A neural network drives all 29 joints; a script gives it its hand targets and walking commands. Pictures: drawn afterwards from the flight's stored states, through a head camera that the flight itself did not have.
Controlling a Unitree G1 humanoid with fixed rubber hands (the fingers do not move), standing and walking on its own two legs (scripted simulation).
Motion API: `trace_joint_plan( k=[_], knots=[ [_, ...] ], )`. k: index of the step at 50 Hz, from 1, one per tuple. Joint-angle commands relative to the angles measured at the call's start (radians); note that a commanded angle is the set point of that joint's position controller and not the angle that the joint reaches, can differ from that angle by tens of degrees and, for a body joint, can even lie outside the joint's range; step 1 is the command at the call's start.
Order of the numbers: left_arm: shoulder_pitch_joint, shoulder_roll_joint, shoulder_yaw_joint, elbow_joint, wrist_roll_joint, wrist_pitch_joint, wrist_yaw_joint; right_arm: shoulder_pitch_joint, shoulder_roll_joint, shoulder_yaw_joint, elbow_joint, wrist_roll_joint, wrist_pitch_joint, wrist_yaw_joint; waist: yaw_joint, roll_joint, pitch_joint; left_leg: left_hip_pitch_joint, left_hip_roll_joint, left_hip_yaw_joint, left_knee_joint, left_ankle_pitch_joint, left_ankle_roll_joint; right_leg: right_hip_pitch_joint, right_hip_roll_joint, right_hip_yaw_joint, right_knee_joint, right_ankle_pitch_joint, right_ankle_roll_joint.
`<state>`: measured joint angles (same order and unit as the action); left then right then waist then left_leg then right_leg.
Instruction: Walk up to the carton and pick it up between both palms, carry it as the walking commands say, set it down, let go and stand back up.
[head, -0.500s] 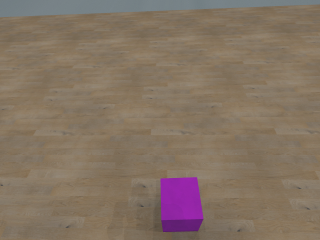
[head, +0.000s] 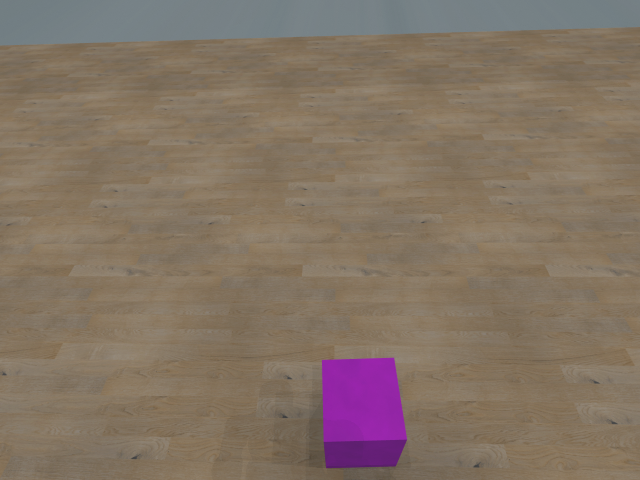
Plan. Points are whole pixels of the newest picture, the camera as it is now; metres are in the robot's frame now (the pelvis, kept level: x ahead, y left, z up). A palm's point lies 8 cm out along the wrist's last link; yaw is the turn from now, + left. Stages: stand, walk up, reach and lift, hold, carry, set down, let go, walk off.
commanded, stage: stand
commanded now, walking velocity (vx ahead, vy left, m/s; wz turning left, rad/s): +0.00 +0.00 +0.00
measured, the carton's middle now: (359, 414) +0.43 -0.06 -0.65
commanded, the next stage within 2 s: reach and lift in 0.30 s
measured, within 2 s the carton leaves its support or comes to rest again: neither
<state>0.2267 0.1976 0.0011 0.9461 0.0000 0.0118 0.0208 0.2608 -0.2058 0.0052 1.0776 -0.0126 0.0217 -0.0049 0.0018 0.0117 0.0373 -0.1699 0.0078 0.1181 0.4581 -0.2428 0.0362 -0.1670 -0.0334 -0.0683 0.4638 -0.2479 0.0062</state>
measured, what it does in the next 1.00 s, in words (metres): lowers itself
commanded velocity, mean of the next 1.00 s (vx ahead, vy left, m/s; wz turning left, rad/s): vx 0.00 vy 0.00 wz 0.00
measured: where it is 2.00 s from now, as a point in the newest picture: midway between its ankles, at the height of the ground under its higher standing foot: outside the picture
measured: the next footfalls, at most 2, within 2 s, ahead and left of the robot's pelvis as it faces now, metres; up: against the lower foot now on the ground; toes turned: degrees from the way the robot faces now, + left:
none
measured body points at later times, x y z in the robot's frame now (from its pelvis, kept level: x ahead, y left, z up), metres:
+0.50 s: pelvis -0.02 +0.00 -0.02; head +0.03 -0.01 +0.43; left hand +0.12 +0.23 -0.15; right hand +0.14 -0.23 -0.14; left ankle +0.01 +0.09 -0.74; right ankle +0.00 -0.12 -0.74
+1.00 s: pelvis -0.05 -0.01 -0.07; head +0.11 -0.03 +0.35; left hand +0.21 +0.21 -0.19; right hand +0.20 -0.23 -0.20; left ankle +0.01 +0.09 -0.74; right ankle +0.00 -0.12 -0.74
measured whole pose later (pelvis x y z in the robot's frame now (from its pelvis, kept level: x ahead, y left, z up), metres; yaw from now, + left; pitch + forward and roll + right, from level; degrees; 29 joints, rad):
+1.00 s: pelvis -0.05 -0.01 -0.07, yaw +1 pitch +19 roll +2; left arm -0.22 0.19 0.07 0.65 0.00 0.24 0.00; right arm -0.17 -0.22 -0.03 0.56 -0.02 0.25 -0.01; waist 0.00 0.01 0.04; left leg -0.92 0.02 0.12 0.92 -0.32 0.04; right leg -0.94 -0.06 -0.05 0.97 -0.36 -0.02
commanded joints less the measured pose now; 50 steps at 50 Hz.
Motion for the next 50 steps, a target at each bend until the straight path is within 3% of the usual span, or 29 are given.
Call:
trace_joint_plan(
  k=[1, 8, 15, 16, 17, 18, 19, 23, 25, 26, 27, 29, 31, 35, 36, 38, 39, 40, 41, 42, 47, 48, 49, 50],
  knots=[
    [0.064, 0.074, 0.023, 0.040, 0.011, -0.017, 0.000, 0.024, -0.106, -0.026, -0.032, 0.005, -0.032, -0.013, -0.013, -0.043, 0.048, -0.049, 0.127, -0.168, -0.186, 0.009, 0.015, -0.030, -0.067, 0.078, -0.125, 0.052, -0.017],
    [0.057, 0.072, 0.023, 0.039, 0.009, -0.020, 0.001, 0.006, -0.107, -0.028, -0.038, 0.006, -0.038, -0.013, -0.018, -0.022, 0.037, -0.039, 0.120, -0.157, -0.174, 0.037, 0.011, -0.029, -0.068, 0.085, -0.128, 0.054, -0.016],
    [0.050, 0.084, 0.025, 0.033, 0.008, -0.023, 0.003, 0.025, -0.113, -0.027, -0.035, 0.005, -0.038, -0.013, -0.019, -0.059, 0.044, -0.034, 0.118, -0.151, -0.164, 0.062, 0.004, -0.036, -0.073, 0.079, -0.139, 0.066, -0.018],
    [-0.301, 0.144, 0.070, -0.318, -0.017, 0.047, -0.026, -0.326, -0.177, 0.017, -0.386, 0.090, 0.025, -0.005, 0.013, -0.041, 0.027, -0.347, 0.013, -0.047, 0.052, -0.238, -0.016, -0.161, 0.009, 0.063, 0.031, -0.190, -0.023],
    [-0.503, 0.163, 0.042, -0.466, -0.038, 0.102, -0.037, -0.627, -0.161, 0.006, -0.737, 0.076, 0.079, 0.002, -0.005, 0.001, 0.028, -0.367, 0.019, -0.068, 0.041, -0.322, 0.019, -0.180, 0.035, 0.046, 0.077, -0.230, -0.021],
    [-0.403, 0.161, 0.051, -0.439, -0.040, 0.170, -0.036, -0.539, -0.189, -0.006, -0.744, 0.056, 0.157, 0.007, 0.034, -0.077, 0.014, -0.358, 0.051, -0.073, 0.038, -0.312, 0.053, -0.195, 0.047, 0.003, 0.110, -0.223, -0.011],
    [-0.402, 0.165, 0.066, -0.436, -0.060, 0.221, -0.025, -0.449, -0.164, -0.034, -0.639, 0.042, 0.215, 0.016, 0.027, -0.046, -0.004, -0.376, 0.064, -0.084, 0.018, -0.307, 0.046, -0.164, 0.056, -0.005, 0.136, -0.184, -0.022],
    [-0.232, 0.127, 0.011, -0.482, -0.029, 0.375, -0.020, -0.120, -0.162, -0.087, -0.511, -0.012, 0.385, 0.045, -0.015, 0.064, -0.071, -0.318, 0.060, -0.132, 0.028, -0.141, 0.017, -0.147, 0.057, 0.066, 0.179, -0.018, -0.046],
    [-0.176, 0.127, 0.032, -0.498, 0.007, 0.393, -0.019, -0.045, -0.137, -0.129, -0.503, -0.044, 0.408, 0.045, -0.018, 0.007, -0.157, -0.195, 0.037, -0.153, 0.096, 0.076, 0.005, -0.187, 0.057, 0.094, 0.175, 0.067, -0.045],
    [-0.134, 0.101, 0.023, -0.482, 0.009, 0.393, -0.018, -0.012, -0.128, -0.138, -0.481, -0.058, 0.407, 0.047, -0.029, 0.010, -0.157, -0.172, 0.034, -0.169, 0.117, 0.151, -0.001, -0.227, 0.058, 0.096, 0.175, 0.087, -0.047],
    [-0.145, 0.080, 0.019, -0.513, 0.008, 0.373, -0.021, -0.029, -0.126, -0.143, -0.517, -0.067, 0.389, 0.052, -0.038, -0.019, -0.181, -0.142, 0.030, -0.174, 0.149, 0.218, -0.004, -0.272, 0.068, 0.096, 0.186, 0.107, -0.046],
    [-0.181, 0.056, 0.020, -0.516, 0.006, 0.331, -0.023, -0.090, -0.099, -0.120, -0.522, -0.067, 0.347, 0.060, -0.029, 0.017, -0.185, -0.173, 0.020, -0.182, 0.187, 0.306, -0.011, -0.333, 0.071, 0.095, 0.220, 0.133, -0.038],
    [-0.211, 0.046, 0.033, -0.523, 0.005, 0.286, -0.024, -0.147, -0.099, -0.124, -0.551, -0.068, 0.296, 0.064, -0.035, 0.002, -0.230, -0.177, 0.014, -0.187, 0.224, 0.313, -0.015, -0.359, 0.072, 0.098, 0.247, 0.158, -0.031],
    [-0.297, 0.060, 0.091, -0.515, -0.015, 0.185, -0.021, -0.273, -0.091, -0.156, -0.613, -0.045, 0.185, 0.049, -0.035, -0.019, -0.431, -0.196, 0.000, -0.209, 0.334, 0.496, -0.020, -0.465, 0.074, 0.101, 0.338, 0.283, -0.010],
    [-0.322, 0.065, 0.098, -0.516, -0.019, 0.168, -0.020, -0.286, -0.097, -0.161, -0.608, -0.043, 0.164, 0.043, -0.038, -0.007, -0.462, -0.196, 0.001, -0.216, 0.359, 0.503, -0.024, -0.505, 0.075, 0.102, 0.358, 0.274, -0.009],
    [-0.384, 0.069, 0.111, -0.525, -0.042, 0.145, -0.020, -0.347, -0.109, -0.182, -0.652, -0.031, 0.139, 0.029, -0.044, -0.050, -0.533, -0.214, -0.006, -0.207, 0.404, 0.504, -0.020, -0.537, 0.077, 0.102, 0.386, 0.296, -0.002],
    [-0.404, 0.066, 0.116, -0.522, -0.044, 0.139, -0.022, -0.378, -0.115, -0.182, -0.655, -0.025, 0.133, 0.021, -0.033, -0.040, -0.558, -0.247, -0.012, -0.196, 0.416, 0.471, -0.022, -0.533, 0.073, 0.110, 0.397, 0.294, -0.002],
    [-0.432, 0.073, 0.118, -0.526, -0.049, 0.139, -0.020, -0.382, -0.110, -0.188, -0.656, -0.015, 0.134, 0.013, -0.045, -0.040, -0.577, -0.263, -0.018, -0.191, 0.420, 0.421, -0.019, -0.532, 0.069, 0.107, 0.401, 0.278, 0.002],
    [-0.448, 0.089, 0.125, -0.530, -0.050, 0.142, -0.023, -0.404, -0.120, -0.185, -0.679, 0.000, 0.140, 0.007, -0.036, -0.050, -0.620, -0.295, -0.019, -0.193, 0.430, 0.386, -0.014, -0.521, 0.068, 0.108, 0.414, 0.268, 0.002],
    [-0.497, 0.099, 0.125, -0.540, -0.058, 0.143, -0.024, -0.450, -0.129, -0.190, -0.695, 0.007, 0.142, 0.002, -0.048, -0.073, -0.618, -0.344, -0.016, -0.188, 0.433, 0.323, -0.010, -0.522, 0.065, 0.108, 0.429, 0.250, 0.003],
    [-0.652, 0.163, 0.132, -0.501, -0.058, 0.213, -0.023, -0.593, -0.128, -0.187, -0.694, 0.044, 0.222, -0.029, -0.036, -0.085, -0.606, -0.462, -0.011, -0.158, 0.418, 0.029, 0.000, -0.534, 0.057, 0.092, 0.425, 0.049, 0.013],
    [-0.700, 0.172, 0.132, -0.492, -0.062, 0.230, -0.022, -0.650, -0.148, -0.200, -0.704, 0.043, 0.240, -0.033, -0.046, -0.096, -0.593, -0.494, -0.011, -0.157, 0.409, -0.036, 0.001, -0.536, 0.058, 0.091, 0.424, 0.004, 0.011],
    [-0.723, 0.178, 0.150, -0.472, -0.044, 0.250, -0.015, -0.665, -0.137, -0.196, -0.647, 0.039, 0.261, -0.036, -0.033, -0.074, -0.548, -0.530, -0.014, -0.142, 0.404, -0.089, -0.003, -0.555, 0.049, 0.101, 0.414, -0.050, 0.011],
    [-0.771, 0.178, 0.147, -0.448, -0.051, 0.264, -0.013, -0.729, -0.121, -0.188, -0.648, 0.047, 0.279, -0.038, -0.036, -0.089, -0.522, -0.552, -0.016, -0.142, 0.395, -0.134, 0.004, -0.576, 0.052, 0.093, 0.412, -0.100, 0.014]
  ],
)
